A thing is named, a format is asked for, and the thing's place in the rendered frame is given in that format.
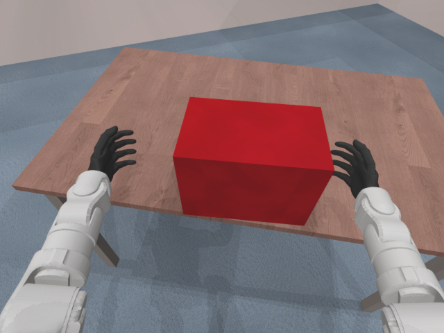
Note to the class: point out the carton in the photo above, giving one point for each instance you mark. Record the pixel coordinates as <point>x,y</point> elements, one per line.
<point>252,161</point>

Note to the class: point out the robot right upper arm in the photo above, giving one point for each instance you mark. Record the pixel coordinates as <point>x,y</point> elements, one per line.
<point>422,317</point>

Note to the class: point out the robot left upper arm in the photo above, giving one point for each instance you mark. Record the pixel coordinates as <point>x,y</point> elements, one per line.
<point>45,308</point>

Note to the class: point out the left robot hand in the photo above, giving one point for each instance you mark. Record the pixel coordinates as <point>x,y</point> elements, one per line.
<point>104,156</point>

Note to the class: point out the table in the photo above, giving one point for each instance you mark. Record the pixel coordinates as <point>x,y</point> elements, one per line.
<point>148,91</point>

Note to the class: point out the right robot hand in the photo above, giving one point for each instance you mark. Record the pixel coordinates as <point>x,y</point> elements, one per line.
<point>362,172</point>

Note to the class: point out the right robot forearm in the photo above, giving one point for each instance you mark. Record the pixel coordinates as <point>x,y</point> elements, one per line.
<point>402,276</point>

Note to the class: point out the left robot forearm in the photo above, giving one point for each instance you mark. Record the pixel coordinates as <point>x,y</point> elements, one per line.
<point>65,256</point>

